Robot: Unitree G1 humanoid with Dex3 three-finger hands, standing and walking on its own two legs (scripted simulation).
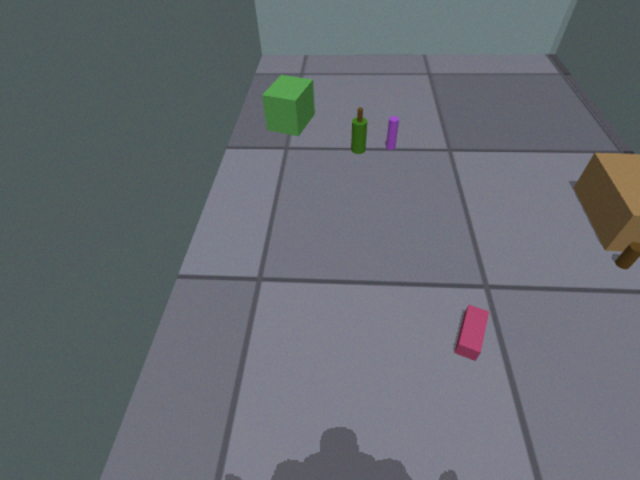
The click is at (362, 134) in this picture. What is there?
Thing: necked bottle
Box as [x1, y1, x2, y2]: [351, 107, 366, 153]
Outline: 360,107 358,108 358,115 352,120 351,150 355,153 361,153 365,149 366,119 362,117 362,109
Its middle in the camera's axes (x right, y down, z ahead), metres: +0.19 -0.56 +2.01
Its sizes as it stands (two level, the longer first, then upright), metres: 0.078 0.078 0.251
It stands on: the floor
